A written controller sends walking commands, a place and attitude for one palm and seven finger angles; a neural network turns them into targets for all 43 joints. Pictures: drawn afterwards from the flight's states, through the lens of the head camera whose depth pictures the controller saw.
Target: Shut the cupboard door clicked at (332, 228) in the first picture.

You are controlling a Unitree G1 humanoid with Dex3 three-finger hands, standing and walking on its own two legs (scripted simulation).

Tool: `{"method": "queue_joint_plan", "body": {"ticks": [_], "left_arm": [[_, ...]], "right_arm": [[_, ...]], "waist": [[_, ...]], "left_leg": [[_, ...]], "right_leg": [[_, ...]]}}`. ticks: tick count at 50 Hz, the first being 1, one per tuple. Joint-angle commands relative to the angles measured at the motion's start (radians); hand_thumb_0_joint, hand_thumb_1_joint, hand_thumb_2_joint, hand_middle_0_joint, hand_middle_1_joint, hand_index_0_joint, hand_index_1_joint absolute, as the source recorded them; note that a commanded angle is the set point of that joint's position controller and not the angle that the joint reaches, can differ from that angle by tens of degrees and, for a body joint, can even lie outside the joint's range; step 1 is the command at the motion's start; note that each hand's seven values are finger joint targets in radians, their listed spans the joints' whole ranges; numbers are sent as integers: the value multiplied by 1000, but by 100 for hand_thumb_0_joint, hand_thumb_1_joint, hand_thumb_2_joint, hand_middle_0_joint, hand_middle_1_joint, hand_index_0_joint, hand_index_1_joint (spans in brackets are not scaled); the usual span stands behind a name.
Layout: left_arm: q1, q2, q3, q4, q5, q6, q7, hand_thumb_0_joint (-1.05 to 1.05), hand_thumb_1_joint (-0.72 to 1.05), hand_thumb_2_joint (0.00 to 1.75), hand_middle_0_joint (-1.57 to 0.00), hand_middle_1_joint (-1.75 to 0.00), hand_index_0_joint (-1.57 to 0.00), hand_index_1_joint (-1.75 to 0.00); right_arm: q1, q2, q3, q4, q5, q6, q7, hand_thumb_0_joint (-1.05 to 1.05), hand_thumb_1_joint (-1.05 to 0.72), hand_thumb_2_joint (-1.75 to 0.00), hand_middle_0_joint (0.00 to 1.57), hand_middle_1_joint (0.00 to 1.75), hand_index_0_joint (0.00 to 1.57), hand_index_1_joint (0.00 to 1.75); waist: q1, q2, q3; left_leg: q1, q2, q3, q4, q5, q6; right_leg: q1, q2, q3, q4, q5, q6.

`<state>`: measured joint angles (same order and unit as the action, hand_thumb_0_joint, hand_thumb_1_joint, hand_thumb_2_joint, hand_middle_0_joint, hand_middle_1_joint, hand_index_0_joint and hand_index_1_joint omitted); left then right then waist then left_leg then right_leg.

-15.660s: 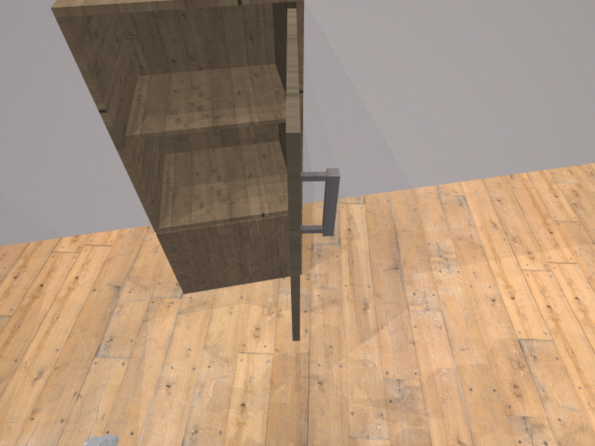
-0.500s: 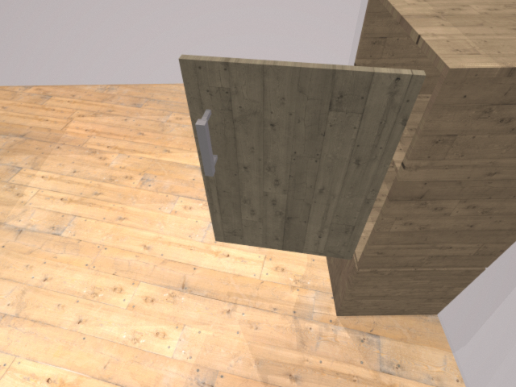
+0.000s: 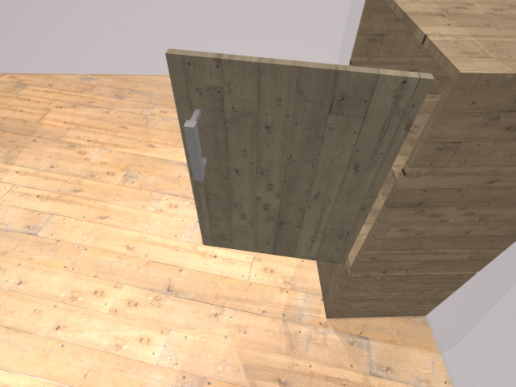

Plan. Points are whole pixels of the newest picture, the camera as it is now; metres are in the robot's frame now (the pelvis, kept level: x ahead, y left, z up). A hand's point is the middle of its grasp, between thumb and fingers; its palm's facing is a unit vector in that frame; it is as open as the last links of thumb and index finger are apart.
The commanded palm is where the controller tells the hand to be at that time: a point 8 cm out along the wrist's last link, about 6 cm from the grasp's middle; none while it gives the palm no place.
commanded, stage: shuffle to correct the standing spot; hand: left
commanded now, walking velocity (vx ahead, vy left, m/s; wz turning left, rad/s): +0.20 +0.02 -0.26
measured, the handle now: (197, 146) +0.52 +0.16 +0.07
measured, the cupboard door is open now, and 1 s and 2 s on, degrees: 80 80 80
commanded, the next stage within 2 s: come to a stop and stand still in 0.06 s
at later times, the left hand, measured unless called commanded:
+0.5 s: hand (180, 359) +0.20 +0.16 -0.16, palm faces -0.06 -0.97 -0.24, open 7.3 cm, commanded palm none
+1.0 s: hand out of the picture +0.08 +0.25 -0.16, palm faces -0.04 -0.96 -0.29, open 7.4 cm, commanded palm none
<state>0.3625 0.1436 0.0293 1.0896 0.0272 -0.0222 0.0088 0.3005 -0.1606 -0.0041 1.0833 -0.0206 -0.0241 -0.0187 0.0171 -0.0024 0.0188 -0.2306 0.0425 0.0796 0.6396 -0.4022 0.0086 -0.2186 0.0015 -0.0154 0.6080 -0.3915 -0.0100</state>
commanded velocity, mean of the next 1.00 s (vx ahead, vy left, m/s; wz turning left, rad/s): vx -0.03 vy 0.02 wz -0.02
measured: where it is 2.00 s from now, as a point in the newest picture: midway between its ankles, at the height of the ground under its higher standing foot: outside the picture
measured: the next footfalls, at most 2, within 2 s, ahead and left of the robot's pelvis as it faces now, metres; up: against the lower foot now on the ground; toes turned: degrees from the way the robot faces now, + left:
right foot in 0.36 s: +0.16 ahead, -0.11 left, +0.00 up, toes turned -7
left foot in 0.66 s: +0.11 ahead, +0.11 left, +0.00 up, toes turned +0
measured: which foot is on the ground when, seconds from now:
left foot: down 0.00-0.36, up 0.38-0.64, down 0.66-1.00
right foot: down 0.00-0.06, up 0.08-0.34, down 0.36-1.00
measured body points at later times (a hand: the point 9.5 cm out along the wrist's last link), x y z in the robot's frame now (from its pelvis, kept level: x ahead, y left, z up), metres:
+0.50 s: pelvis +0.07 -0.02 -0.01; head +0.11 -0.03 +0.44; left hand +0.20 +0.21 -0.15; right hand +0.04 -0.24 -0.17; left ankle +0.01 +0.11 -0.67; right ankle +0.16 -0.12 -0.73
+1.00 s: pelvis +0.07 +0.04 +0.00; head +0.07 +0.02 +0.45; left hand +0.08 +0.30 -0.14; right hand +0.17 -0.20 -0.14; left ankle +0.07 +0.11 -0.73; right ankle +0.12 -0.11 -0.73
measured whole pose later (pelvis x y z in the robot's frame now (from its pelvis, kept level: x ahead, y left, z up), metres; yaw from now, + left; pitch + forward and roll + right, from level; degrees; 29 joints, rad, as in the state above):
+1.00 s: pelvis +0.07 +0.04 +0.00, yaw -5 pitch -1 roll +0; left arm 0.37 0.22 0.01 0.98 0.03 0.02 0.03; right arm 0.19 -0.21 -0.02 0.90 -0.02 -0.01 -0.01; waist 0.03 0.03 0.01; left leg -0.24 -0.04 0.10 0.59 -0.34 0.08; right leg -0.35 -0.06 -0.03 0.59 -0.22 0.02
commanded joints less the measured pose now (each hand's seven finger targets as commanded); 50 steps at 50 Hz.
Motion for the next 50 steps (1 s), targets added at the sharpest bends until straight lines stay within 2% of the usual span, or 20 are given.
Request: {"method": "queue_joint_plan", "body": {"ticks": [1,2,3,4,5,7,12,16,17,18,19,23,27,31,32,33,35,38,41,50], "left_arm": [[71,163,41,-31,-5,-12,10,0,90,90,-20,-30,-20,-30],[27,142,36,-48,-5,-10,5,0,90,90,-20,-30,-20,-30],[-32,108,30,-75,-7,-13,0,0,90,90,-20,-30,-20,-30],[-121,89,20,-111,-7,-22,5,0,90,90,-20,-30,-20,-30],[-174,101,28,-123,-5,-18,6,0,90,90,-20,-30,-20,-30],[-193,58,24,-132,-4,-14,-9,0,90,90,-20,-30,-20,-30],[-192,23,16,-146,-8,12,-22,0,90,90,-20,-30,-20,-30],[29,97,33,-94,-4,-3,0,0,90,90,-20,-30,-20,-30],[61,166,43,-87,1,-12,11,0,90,90,-20,-30,-20,-30],[92,235,57,-84,2,-20,22,0,90,90,-20,-30,-20,-30],[94,273,57,-102,-4,-14,23,0,90,90,-20,-30,-20,-30],[-183,183,38,-179,4,12,34,0,90,90,-20,-30,-20,-30],[-189,209,52,-194,11,34,32,0,90,90,-20,-30,-20,-30],[-208,194,50,-205,3,52,28,0,90,90,-20,-30,-20,-30],[-253,277,10,-242,-11,36,43,0,90,90,-20,-30,-20,-30],[-170,187,12,-271,-14,57,39,0,90,90,-20,-30,-20,-30],[-81,151,3,-261,-1,67,26,0,90,90,-20,-30,-20,-30],[-16,145,-5,-238,5,53,20,0,90,90,-20,-30,-20,-30],[-43,163,-2,-241,6,28,27,0,90,90,-20,-30,-20,-30],[-59,215,6,-188,-6,-2,19,0,90,90,-20,-30,-20,-30]], "right_arm": [[22,-55,-14,-53,5,-45,-5,0,-90,-90,20,30,20,30],[97,-80,-20,-18,4,-50,-8,0,-90,-90,20,30,20,30],[219,-152,-38,26,-6,-54,-19,0,-90,-90,20,30,20,30],[313,-170,-38,53,-14,-51,-27,0,-90,-90,20,30,20,30],[316,-145,-30,52,-16,-47,-29,0,-90,-90,20,30,20,30],[222,-117,-25,15,-19,-50,-23,0,-90,-90,20,30,20,30],[114,-111,-18,-19,-19,-48,-25,0,-90,-90,20,30,20,30],[76,-169,-42,-38,5,-25,-21,0,-90,-90,20,30,20,30],[106,-127,-39,-35,9,-19,-14,0,-90,-90,20,30,20,30],[165,-62,-38,-42,20,-18,-13,0,-90,-90,20,30,20,30],[178,-72,-49,-55,27,-7,-25,0,-90,-90,20,30,20,30],[131,-15,-47,-43,11,49,-14,0,-90,-90,20,30,20,30],[124,-15,-47,-59,4,53,0,0,-90,-90,20,30,20,30],[205,-4,-36,-55,5,37,5,0,-90,-90,20,30,20,30],[109,-135,-37,-155,-15,42,14,0,-90,-90,20,30,20,30],[-9,-161,-72,-224,-19,17,1,0,-90,-90,20,30,20,30],[-217,-199,-74,-305,-11,21,2,0,-90,-90,20,30,20,30],[-193,-159,-57,-308,-6,26,5,0,-90,-90,20,30,20,30],[-99,-165,-60,-284,1,23,5,0,-90,-90,20,30,20,30],[-122,-244,-70,-231,2,-15,-3,0,-90,-90,20,30,20,30]], "waist": [[-16,-76,35],[-55,46,26],[-101,255,-8],[-134,348,30],[-129,196,76],[-82,82,132],[-22,156,138],[73,65,-42],[78,-49,-78],[65,-227,-153],[54,-185,-175],[-33,-166,-42],[-18,-128,-56],[-61,-122,-37],[-101,105,24],[-36,239,-105],[41,331,-41],[42,87,107],[-22,-66,92],[-25,14,-9]], "left_leg": [[-13,-14,42,-134,105,9],[152,38,-15,-189,295,35],[341,194,-198,-210,607,111],[428,345,-328,-271,933,204],[398,380,-314,-256,947,245],[293,340,-239,-291,784,231],[113,217,-13,-319,835,145],[123,170,11,-60,823,68],[9,105,15,80,574,35],[-159,-33,32,325,-17,0],[-130,-47,-61,441,-254,3],[-106,7,-82,466,-149,-21],[-75,-13,-28,302,-78,-25],[98,-42,17,-82,81,-8],[41,-24,-85,-237,79,19],[-149,120,-186,-303,-158,46],[-385,121,-228,-362,-263,79],[-408,87,-183,-299,-242,65],[-228,49,-172,-230,-128,50],[-22,82,-188,-286,165,69]], "right_leg": [[25,-171,216,-129,391,-152],[-84,-80,103,13,420,-104],[-279,14,-20,265,286,-52],[-485,33,-56,473,-178,-37],[-543,-20,-5,567,-192,-51],[-545,-66,-8,559,-129,-57],[-311,-48,-90,260,67,-43],[69,-17,-97,-82,389,-32],[202,-111,-8,-99,674,-55],[339,-347,257,-85,1174,-170],[244,-434,280,-116,1277,-258],[-145,-346,203,-253,544,-221],[-184,-305,195,-315,156,-191],[-285,-223,146,-282,-104,-112],[-179,-127,100,-106,11,-56],[-85,-68,-23,46,-40,-18],[31,-20,-43,191,108,-19],[-20,-29,-30,62,87,-8],[-168,-60,57,-70,31,-30],[-93,-81,44,-100,218,-26]]}}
